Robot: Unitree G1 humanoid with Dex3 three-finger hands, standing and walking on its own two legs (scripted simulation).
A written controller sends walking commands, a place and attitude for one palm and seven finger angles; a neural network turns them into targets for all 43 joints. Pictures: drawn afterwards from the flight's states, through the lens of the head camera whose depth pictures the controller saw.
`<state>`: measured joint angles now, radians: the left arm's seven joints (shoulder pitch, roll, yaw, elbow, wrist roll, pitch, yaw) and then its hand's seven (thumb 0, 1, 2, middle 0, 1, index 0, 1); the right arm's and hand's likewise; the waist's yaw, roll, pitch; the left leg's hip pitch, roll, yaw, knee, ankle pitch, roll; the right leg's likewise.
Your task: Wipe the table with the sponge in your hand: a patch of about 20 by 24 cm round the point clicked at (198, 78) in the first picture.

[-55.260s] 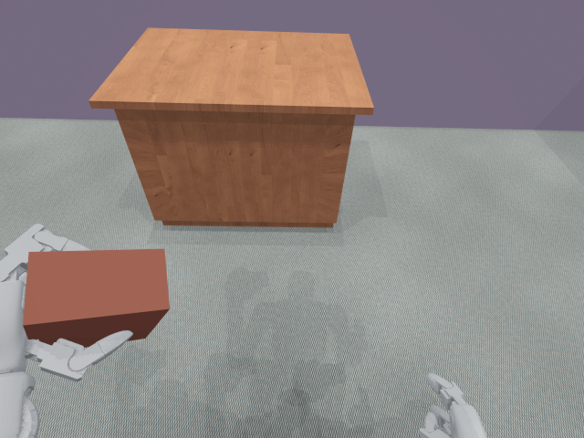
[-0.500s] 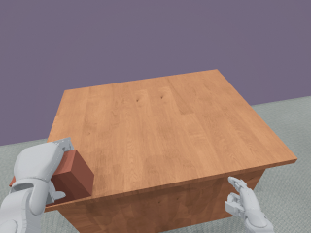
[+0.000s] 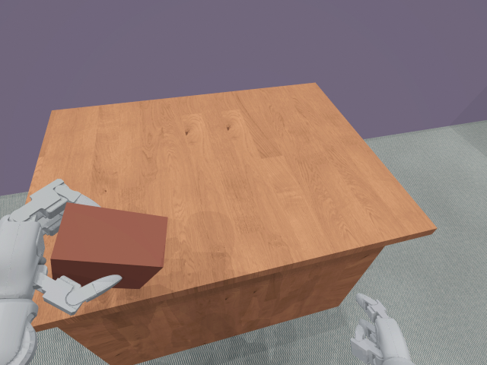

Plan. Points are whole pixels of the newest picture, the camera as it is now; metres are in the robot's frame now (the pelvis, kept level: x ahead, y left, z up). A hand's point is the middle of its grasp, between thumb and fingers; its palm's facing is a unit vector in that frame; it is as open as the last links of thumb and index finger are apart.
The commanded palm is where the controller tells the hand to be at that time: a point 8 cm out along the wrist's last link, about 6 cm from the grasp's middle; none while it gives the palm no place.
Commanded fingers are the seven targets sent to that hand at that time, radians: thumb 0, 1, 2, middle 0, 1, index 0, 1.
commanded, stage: step back with the hand held close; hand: left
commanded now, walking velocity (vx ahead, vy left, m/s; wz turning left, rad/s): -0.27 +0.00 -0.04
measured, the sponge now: (123, 253) +0.22 +0.19 +0.13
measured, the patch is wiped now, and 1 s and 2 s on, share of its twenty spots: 1.00 1.00 1.00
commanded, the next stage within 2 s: stop stepping back and stand still in 1.28 s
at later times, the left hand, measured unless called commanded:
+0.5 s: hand (33, 268) +0.18 +0.26 +0.16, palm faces +0.36 -0.83 -0.42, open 10.4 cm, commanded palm +0.13 +0.30 +0.18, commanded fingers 0.00 0.10 1.30 -1.20 -1.60 -1.20 -1.60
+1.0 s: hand out of the picture +0.12 +0.28 +0.17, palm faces +0.41 -0.85 -0.33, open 10.4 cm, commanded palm +0.07 +0.31 +0.18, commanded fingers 0.00 0.10 1.30 -1.20 -1.60 -1.20 -1.60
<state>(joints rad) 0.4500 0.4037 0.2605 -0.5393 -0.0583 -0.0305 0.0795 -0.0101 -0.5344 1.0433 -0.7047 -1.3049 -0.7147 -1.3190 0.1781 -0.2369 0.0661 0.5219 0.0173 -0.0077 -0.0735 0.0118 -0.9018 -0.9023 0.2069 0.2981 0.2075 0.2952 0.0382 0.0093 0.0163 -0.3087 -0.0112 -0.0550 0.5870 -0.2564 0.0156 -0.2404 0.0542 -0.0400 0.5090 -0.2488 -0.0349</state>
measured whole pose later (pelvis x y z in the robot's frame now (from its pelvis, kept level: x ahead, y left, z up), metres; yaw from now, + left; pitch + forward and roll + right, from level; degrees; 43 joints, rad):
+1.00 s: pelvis -0.10 +0.03 -0.01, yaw -2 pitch +1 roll -5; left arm 0.43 0.39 0.38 -0.60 -0.04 -0.11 0.16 -0.01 -0.55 1.05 -0.71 -1.31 -0.72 -1.33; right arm 0.20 -0.17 0.03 0.62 -0.01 -0.09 -0.04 0.01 -0.90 -0.90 0.21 0.30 0.21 0.30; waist 0.01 0.00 0.00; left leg -0.51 0.05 0.01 0.58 -0.09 0.05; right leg -0.35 0.06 0.02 0.81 -0.46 0.01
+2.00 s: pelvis -0.42 +0.04 -0.02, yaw -2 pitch -1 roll +2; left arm 0.43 0.43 0.37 -0.47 -0.04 -0.16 0.10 -0.01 -0.55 1.05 -0.71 -1.32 -0.72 -1.33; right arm 0.28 -0.17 0.02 0.66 0.03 -0.16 -0.04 0.01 -0.90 -0.90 0.20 0.30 0.21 0.29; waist -0.05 -0.08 -0.10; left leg -0.29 0.00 0.05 0.73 -0.42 0.00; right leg -0.60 -0.01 -0.02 1.16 -0.39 -0.01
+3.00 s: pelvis -0.50 +0.01 -0.01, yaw +2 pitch -2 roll -2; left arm 0.49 0.36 0.32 -0.52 -0.06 -0.13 0.15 -0.01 -0.56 1.06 -0.71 -1.32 -0.72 -1.33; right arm 0.21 -0.21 0.01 0.64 0.02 -0.12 -0.05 0.01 -0.90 -0.90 0.21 0.30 0.21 0.29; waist -0.02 0.02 0.00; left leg -0.33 0.04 -0.02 0.72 -0.33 0.01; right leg -0.29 0.02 -0.06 0.57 -0.26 -0.02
